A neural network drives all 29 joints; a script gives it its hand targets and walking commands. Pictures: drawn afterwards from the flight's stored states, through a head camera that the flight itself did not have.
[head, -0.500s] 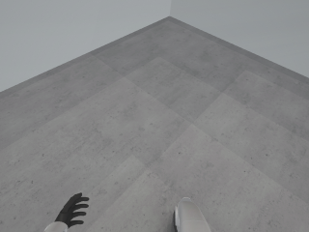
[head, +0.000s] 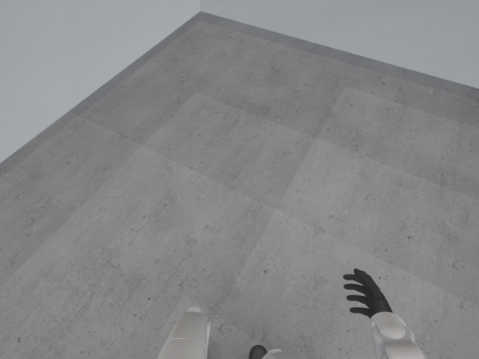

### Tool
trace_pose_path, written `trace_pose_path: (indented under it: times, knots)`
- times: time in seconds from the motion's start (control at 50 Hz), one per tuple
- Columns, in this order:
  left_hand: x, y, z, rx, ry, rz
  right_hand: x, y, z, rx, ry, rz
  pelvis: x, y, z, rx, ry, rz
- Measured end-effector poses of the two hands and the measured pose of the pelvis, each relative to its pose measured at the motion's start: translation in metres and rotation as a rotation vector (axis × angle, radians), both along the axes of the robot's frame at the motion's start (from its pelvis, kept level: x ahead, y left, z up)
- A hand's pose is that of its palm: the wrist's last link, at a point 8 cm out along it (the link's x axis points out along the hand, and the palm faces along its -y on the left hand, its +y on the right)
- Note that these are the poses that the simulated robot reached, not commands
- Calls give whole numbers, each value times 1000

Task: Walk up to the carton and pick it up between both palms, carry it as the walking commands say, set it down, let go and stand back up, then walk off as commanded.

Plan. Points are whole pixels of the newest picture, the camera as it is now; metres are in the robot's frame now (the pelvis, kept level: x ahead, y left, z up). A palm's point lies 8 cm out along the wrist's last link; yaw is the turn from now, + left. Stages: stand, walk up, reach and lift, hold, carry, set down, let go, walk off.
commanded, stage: walk off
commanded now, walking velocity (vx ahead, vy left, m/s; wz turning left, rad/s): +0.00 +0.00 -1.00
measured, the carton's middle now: out of the picture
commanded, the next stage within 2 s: none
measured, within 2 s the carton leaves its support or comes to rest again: neither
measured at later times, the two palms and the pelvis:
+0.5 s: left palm (137, 249) +0.30 +0.25 -0.10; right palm out of the picture -0.01 -0.21 -0.08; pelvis +0.05 +0.08 +0.01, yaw -30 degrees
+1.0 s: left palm (189, 240) +0.32 +0.14 -0.08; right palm out of the picture -0.10 -0.24 -0.09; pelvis +0.03 +0.04 +0.00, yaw -57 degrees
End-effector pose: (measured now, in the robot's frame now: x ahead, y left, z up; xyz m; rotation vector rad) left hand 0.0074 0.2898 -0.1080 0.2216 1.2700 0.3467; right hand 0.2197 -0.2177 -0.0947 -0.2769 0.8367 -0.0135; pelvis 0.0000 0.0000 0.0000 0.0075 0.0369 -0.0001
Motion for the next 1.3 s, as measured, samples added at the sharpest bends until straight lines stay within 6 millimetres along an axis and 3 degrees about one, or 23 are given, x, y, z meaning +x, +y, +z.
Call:
trace_pose_path:
  times: [0.16, 0.22, 0.32, 0.44, 0.6, 0.66, 0.72, 0.9, 1.06, 1.14, 1.3]
  knots:
    - [106, 47, 6, 4, -83, -177, -32, -9, 13, -50, 2, -235, 32, 44, 3, 4, 4, -159]
    - [150, 54, 2, -14, -128, -260, -64, -13, 18, -104, 35, -323, 39, 59, 4, -3, -5, -222]
    - [210, 43, 2, -71, -142, -439, -121, -12, 31, -138, 101, -471, 46, 73, 12, -33, -16, -334]
    - [264, -3, 1, -150, -157, -617, -187, 2, 26, -111, 161, -633, 48, 79, 12, -50, -14, -461]
    - [331, -125, 22, -212, -313, -889, -304, 18, -5, -3, 293, -878, 37, 63, 2, -28, -19, -626]
    - [341, -167, 28, -180, -382, -988, -341, 15, -25, 35, 320, -955, 29, 49, -10, -19, -12, -688]
    - [334, -177, 33, -137, -365, -1035, -355, 10, -31, 49, 314, -998, 23, 44, -9, -14, -13, -738]
    - [308, -154, 35, -39, -216, -1080, -332, -14, -11, 36, 150, -1037, 17, 39, 5, 20, -9, -906]
    - [323, -153, 20, -57, -143, -1173, -311, -19, 12, -29, 28, -1123, 35, 50, 3, 18, -3, -1060]
    - [346, -173, 6, -111, -149, -1237, -318, -3, 23, -96, 22, -1202, 50, 58, -1, 1, -4, -1139]
    - [359, -241, 4, -187, -98, -1466, -373, 57, 42, -114, 99, -1423, 59, 61, 11, -39, 0, -1322]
